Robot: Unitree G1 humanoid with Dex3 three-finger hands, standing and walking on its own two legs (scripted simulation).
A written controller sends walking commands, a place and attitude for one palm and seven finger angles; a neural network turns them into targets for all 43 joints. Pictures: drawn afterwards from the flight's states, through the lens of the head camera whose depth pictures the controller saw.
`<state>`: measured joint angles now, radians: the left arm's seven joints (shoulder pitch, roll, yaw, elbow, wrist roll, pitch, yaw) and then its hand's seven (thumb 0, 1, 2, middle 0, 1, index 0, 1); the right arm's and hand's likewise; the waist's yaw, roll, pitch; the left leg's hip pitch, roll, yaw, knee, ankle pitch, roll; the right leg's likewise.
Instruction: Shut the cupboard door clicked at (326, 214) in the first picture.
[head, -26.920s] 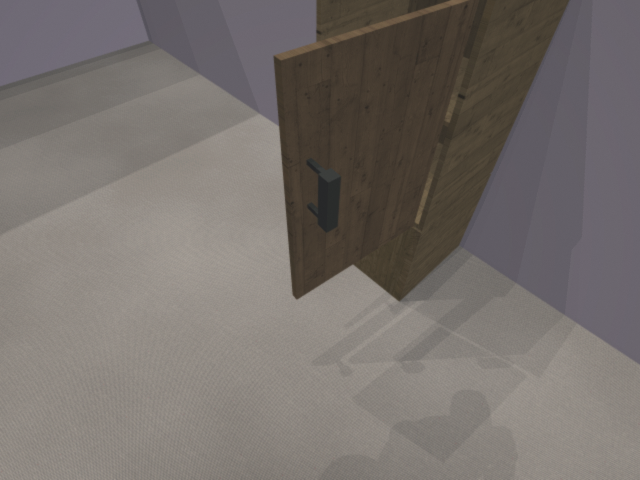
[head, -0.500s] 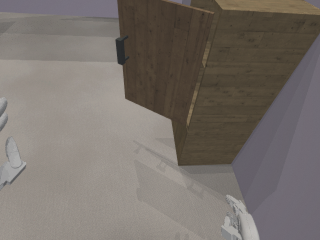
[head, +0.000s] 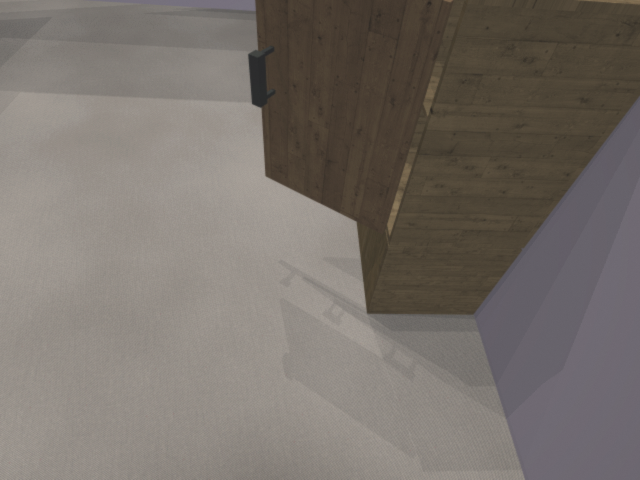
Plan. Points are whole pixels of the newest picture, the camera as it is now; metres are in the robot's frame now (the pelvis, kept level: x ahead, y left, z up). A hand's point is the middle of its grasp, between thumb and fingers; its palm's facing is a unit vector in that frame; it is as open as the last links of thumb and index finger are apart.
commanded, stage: let the arm hang, fingers relaxed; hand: left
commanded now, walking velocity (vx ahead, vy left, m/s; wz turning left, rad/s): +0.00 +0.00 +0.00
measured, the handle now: (264, 76) +0.94 +0.19 +0.01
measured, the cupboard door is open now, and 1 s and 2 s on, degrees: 56 56 56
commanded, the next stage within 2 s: look to check the result in 0.64 s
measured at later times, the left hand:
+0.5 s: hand out of the picture +0.00 +0.17 -0.18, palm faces +0.02 -0.99 -0.15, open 7.4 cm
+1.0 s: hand out of the picture +0.00 +0.20 -0.17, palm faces +0.01 -0.97 -0.23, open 7.4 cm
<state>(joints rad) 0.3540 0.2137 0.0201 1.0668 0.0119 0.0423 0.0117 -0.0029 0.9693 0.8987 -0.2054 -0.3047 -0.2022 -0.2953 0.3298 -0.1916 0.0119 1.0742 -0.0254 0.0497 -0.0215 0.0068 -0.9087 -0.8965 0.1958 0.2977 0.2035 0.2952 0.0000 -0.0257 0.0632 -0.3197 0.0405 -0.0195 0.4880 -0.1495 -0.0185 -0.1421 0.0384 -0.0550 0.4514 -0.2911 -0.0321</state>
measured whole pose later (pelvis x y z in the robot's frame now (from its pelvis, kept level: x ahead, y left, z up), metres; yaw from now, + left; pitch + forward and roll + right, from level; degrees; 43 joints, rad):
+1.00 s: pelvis +0.02 +0.01 +0.00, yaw -2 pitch -2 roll +0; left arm 0.30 0.19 0.02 1.14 0.02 0.00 0.03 0.00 0.91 0.90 -0.20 -0.30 -0.20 -0.29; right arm 0.26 -0.18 0.00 1.12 -0.02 0.02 -0.03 0.00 -0.91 -0.90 0.20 0.30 0.21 0.30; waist 0.00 0.01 0.05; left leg -0.23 0.02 0.02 0.41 -0.15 -0.01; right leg -0.08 0.02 -0.02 0.40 -0.29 -0.02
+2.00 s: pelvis +0.01 -0.01 +0.00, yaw +18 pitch +2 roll -2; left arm 0.17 0.25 0.08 0.87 0.02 0.04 0.02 0.00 0.91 0.90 -0.20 -0.30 -0.20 -0.29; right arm 0.21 -0.22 -0.06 0.94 -0.04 0.07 0.01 0.00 -0.90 -0.90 0.20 0.30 0.21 0.30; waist -0.03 0.03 0.08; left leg -0.40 -0.05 -0.15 0.47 -0.10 0.01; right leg -0.32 0.00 0.00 0.69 -0.41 0.04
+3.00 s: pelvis +0.06 +0.03 -0.01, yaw +60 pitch +0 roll +1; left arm 0.38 0.21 0.08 0.97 0.03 -0.02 -0.01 0.00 0.90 0.90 -0.20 -0.30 -0.20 -0.30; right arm 0.12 -0.23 -0.05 0.88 -0.04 0.02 0.06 0.01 -0.91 -0.90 0.20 0.30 0.20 0.30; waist 0.03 -0.05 0.10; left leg -0.35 0.03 0.12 0.57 -0.25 0.03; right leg -0.13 -0.20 -0.30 0.67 -0.45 0.06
